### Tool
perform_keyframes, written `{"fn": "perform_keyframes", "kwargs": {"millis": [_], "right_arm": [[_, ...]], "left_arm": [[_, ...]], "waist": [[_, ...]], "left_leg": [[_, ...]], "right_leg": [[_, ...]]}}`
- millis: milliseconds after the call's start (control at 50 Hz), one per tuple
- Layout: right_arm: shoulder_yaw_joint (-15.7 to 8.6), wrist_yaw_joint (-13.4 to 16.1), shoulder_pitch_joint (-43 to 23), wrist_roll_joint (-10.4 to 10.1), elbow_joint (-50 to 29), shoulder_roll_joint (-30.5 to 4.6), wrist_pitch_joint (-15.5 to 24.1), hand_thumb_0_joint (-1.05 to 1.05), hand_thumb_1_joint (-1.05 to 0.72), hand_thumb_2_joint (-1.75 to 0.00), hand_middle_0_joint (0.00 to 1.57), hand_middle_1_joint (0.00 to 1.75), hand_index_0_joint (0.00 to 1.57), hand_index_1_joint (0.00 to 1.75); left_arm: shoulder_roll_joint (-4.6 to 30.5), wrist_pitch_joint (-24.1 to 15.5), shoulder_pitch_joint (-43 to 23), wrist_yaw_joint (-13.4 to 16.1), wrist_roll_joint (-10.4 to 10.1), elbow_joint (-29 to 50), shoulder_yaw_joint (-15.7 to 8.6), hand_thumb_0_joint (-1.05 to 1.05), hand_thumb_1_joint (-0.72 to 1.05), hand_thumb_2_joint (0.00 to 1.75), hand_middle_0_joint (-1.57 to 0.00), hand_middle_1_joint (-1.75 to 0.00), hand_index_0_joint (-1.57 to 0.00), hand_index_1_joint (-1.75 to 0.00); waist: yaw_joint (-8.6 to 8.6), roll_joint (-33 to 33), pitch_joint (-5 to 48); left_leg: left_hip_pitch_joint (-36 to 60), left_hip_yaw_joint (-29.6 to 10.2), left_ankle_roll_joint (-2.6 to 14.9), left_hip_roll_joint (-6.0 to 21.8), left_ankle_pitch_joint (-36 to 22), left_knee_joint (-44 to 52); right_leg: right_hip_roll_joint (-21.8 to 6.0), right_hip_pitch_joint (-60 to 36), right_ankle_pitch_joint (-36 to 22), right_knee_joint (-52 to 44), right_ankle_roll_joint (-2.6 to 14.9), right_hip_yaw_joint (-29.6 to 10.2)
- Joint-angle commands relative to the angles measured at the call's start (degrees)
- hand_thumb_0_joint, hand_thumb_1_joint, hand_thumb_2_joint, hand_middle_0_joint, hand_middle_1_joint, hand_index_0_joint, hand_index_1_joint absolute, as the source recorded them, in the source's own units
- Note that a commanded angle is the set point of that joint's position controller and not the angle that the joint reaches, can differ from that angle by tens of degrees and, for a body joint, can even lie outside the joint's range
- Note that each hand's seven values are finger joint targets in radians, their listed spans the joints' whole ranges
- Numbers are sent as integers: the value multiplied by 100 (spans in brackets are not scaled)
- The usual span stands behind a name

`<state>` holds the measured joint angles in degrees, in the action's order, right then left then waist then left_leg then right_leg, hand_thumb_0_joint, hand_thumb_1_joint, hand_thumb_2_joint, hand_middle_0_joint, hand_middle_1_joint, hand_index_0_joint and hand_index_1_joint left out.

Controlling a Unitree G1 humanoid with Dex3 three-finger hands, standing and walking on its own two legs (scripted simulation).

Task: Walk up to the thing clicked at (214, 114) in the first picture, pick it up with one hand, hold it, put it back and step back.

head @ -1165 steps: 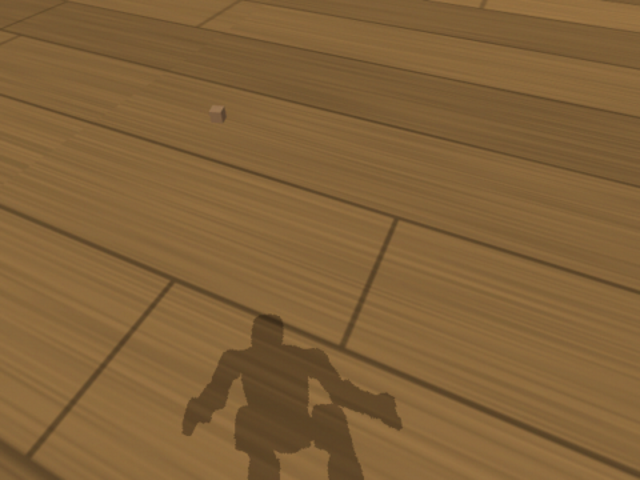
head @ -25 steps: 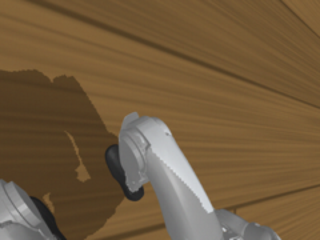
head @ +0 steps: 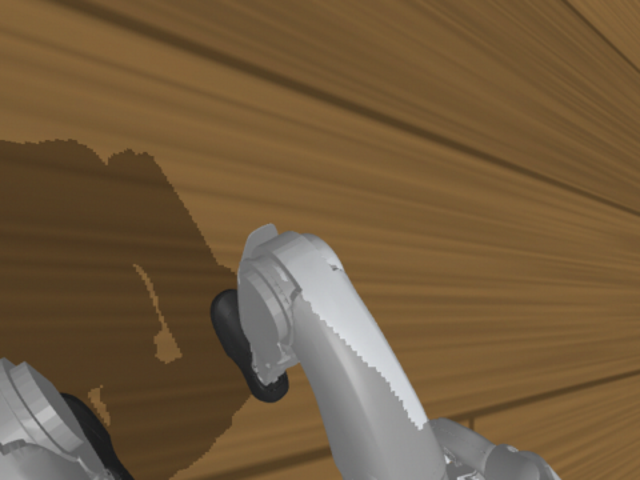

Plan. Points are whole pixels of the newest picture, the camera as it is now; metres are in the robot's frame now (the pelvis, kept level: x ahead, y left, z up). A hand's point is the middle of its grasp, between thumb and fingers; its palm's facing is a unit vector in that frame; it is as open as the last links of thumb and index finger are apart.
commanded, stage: close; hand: left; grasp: from above
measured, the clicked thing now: out of the picture +0.44 +0.37 -0.29
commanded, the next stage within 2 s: none
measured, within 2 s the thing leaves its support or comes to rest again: neither
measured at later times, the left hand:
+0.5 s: hand out of the picture +0.43 +0.36 -0.26, palm faces +0.06 -0.47 -0.88, open 11.7 cm
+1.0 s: hand out of the picture +0.43 +0.36 -0.26, palm faces +0.05 -0.47 -0.88, open 12.2 cm
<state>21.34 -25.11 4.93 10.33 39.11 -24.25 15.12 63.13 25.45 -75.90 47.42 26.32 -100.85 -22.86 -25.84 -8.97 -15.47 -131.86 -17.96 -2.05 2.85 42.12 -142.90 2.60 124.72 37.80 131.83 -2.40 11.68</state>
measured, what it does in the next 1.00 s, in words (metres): stands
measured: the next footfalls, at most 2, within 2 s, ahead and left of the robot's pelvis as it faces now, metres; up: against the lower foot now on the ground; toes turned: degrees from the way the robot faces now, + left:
none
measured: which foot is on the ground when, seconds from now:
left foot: down 0.00-1.00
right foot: down 0.00-1.00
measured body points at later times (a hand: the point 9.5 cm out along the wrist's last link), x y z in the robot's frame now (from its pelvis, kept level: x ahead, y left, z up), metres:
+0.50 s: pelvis +0.00 +0.00 +0.00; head +0.31 +0.12 +0.30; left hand +0.42 +0.38 -0.21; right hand +0.01 -0.25 -0.04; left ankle +0.06 +0.14 -0.29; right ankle +0.12 -0.12 -0.29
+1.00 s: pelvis +0.00 +0.00 +0.00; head +0.31 +0.12 +0.30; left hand +0.43 +0.38 -0.21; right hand +0.01 -0.25 -0.04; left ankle +0.06 +0.14 -0.29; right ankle +0.12 -0.12 -0.29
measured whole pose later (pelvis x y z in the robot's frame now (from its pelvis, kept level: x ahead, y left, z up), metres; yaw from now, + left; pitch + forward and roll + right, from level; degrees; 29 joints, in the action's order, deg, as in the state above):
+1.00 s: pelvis +0.00 +0.00 +0.00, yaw +0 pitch +29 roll -16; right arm 21.0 -25.2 5.0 10.2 39.4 -24.3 15.2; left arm 63.1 25.4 -75.7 47.1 26.6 -100.3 -22.3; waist -25.6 -9.0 -15.3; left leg -132.2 -17.8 -1.8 2.8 42.4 -143.0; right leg 2.6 124.9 38.0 131.8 -2.6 11.6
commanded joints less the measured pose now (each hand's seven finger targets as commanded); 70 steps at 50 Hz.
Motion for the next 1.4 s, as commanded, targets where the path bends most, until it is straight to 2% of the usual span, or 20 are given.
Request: {"fn": "perform_keyframes", "kwargs": {"millis": [0,40,60,160,240,280,320,400,420,540,600,640,860,900,1020,1100,1160,1200,1320,1380], "right_arm": [[-476,-21,1354,-13,326,-2043,-27,0,-88,-89,20,30,20,30],[-502,-23,1335,2,371,-2042,-26,0,-88,-89,20,30,20,30],[-501,-21,1295,-3,421,-2043,-16,0,-88,-89,20,30,20,30],[-473,-21,1351,-6,377,-2006,-20,0,-88,-89,20,30,20,30],[-490,-19,1311,-12,369,-2075,-16,0,-88,-89,20,30,20,30],[-466,-30,1341,-6,340,-2028,-33,0,-88,-89,20,30,20,30],[-489,-18,1344,-26,375,-2014,-32,0,-88,-89,20,30,20,30],[-507,-12,1289,-19,345,-2072,-36,0,-88,-89,20,30,20,30],[-493,-22,1305,-14,359,-2005,-39,0,-88,-89,20,30,20,30],[-528,-32,1338,-10,399,-2022,-31,0,-88,-89,20,30,20,30],[-504,-25,1307,12,364,-2043,-38,0,-88,-89,20,30,20,30],[-506,-25,1375,11,372,-2028,-42,0,-88,-89,20,30,20,30],[-548,-26,1319,-13,414,-2069,-29,0,-88,-89,20,30,20,30],[-514,-48,1426,-20,313,-2051,-51,0,-88,-89,20,30,20,30],[-506,-14,1342,-5,354,-2058,-33,0,-88,-89,20,30,20,30],[-478,-3,1393,25,380,-2027,-35,0,-88,-89,20,30,20,30],[-476,4,1307,37,406,-2024,-18,0,-88,-89,20,30,20,30],[-454,3,1379,37,359,-2024,-28,0,-88,-89,20,30,20,30],[-494,21,1291,12,350,-2026,-38,0,-88,-89,20,30,20,30],[-499,-14,1362,-12,320,-2010,-45,0,-88,-89,20,30,20,30]], "left_arm": [[1164,-31,-1148,230,174,576,212,0,-14,91,-31,-86,-29,-88],[1178,-30,-1160,223,175,640,219,0,-15,92,-30,-87,-28,-89],[1194,-34,-1200,242,121,565,117,0,-15,89,-30,-85,-29,-87],[1177,-25,-1088,229,134,563,156,0,-16,94,-29,-89,-27,-91],[1069,-22,-1161,208,39,570,199,0,-18,92,-28,-87,-26,-89],[1078,-16,-1107,189,112,640,266,0,-16,91,-29,-86,-27,-88],[1165,-26,-1154,230,151,620,180,0,-17,91,-28,-88,-27,-89],[1046,-37,-1193,236,108,582,190,0,-18,93,-28,-88,-26,-90],[1081,-35,-1159,224,186,632,251,0,-18,94,-27,-91,-25,-92],[1105,-42,-1150,278,191,543,163,0,-21,93,-25,-89,-23,-91],[1097,-60,-1200,234,122,621,215,0,-19,96,-26,-93,-25,-94],[1099,-49,-1147,238,176,573,212,0,-20,94,-24,-93,-23,-94],[1070,-22,-1193,196,160,637,241,0,-27,93,-21,-91,-19,-93],[1041,-30,-1065,204,187,563,238,0,-24,96,-22,-93,-21,-94],[1022,-49,-1180,187,134,541,248,0,-22,97,-24,-93,-22,-95],[1153,-95,-1159,239,182,513,206,0,-23,99,-22,-97,-21,-98],[1119,-79,-1227,226,84,540,196,0,-27,97,-19,-96,-18,-97],[1130,-90,-1210,222,99,603,222,0,-27,97,-18,-96,-17,-97],[1064,-75,-1153,173,206,542,270,0,-29,100,-17,-99,-17,-100],[1022,-51,-1106,188,204,564,256,0,-30,99,-15,-100,-15,-101]], "waist": [[-407,3324,3836],[-410,3246,3810],[-389,3223,3813],[-383,3189,3985],[-435,3214,3890],[-409,3247,3931],[-357,3361,3894],[-410,3340,3854],[-410,3410,3818],[-368,3331,3849],[-424,3332,3816],[-433,3323,3898],[-408,3332,3799],[-409,3316,3931],[-415,3378,3832],[-408,3310,3917],[-419,3248,3847],[-425,3383,3969],[-403,3369,3855],[-396,3310,3896]], "left_leg": [[2814,613,212,166,-1332,1324],[2718,619,227,154,-1287,1337],[2779,575,208,172,-1227,1363],[2756,622,226,174,-1384,1289],[2801,576,202,193,-1385,1295],[2760,628,221,170,-1457,1279],[2891,568,181,190,-1375,1356],[2903,552,180,208,-1362,1346],[2914,550,174,183,-1393,1348],[2833,562,188,186,-1331,1361],[2820,562,191,180,-1357,1377],[2873,574,192,173,-1409,1373],[2923,535,183,185,-1319,1385],[2943,538,185,195,-1517,1354],[2929,543,165,209,-1450,1366],[2765,633,213,171,-1463,1323],[2728,644,220,157,-1323,1292],[2837,656,197,169,-1520,1307],[2857,564,188,194,-1274,1380],[2839,567,192,184,-1428,1350]], "right_leg": [[191,-2308,-1816,-1196,183,488],[180,-2335,-1783,-1190,168,492],[169,-2243,-1733,-1173,176,512],[229,-2419,-1881,-1197,169,485],[202,-2312,-1873,-1121,172,513],[216,-2394,-1928,-1169,167,479],[193,-2246,-1842,-1125,200,510],[197,-2248,-1849,-1117,197,531],[175,-2159,-1849,-1090,202,528],[172,-2258,-1823,-1138,200,516],[173,-2299,-1850,-1112,191,514],[189,-2348,-1900,-1131,195,512],[171,-2158,-1816,-1113,189,528],[195,-2328,-1972,-1107,202,517],[188,-2193,-1886,-1096,211,531],[219,-2466,-1962,-1177,192,485],[195,-2369,-1838,-1200,177,472],[203,-2465,-1980,-1179,189,473],[212,-2239,-1766,-1156,213,513],[202,-2262,-1878,-1160,205,505]]}}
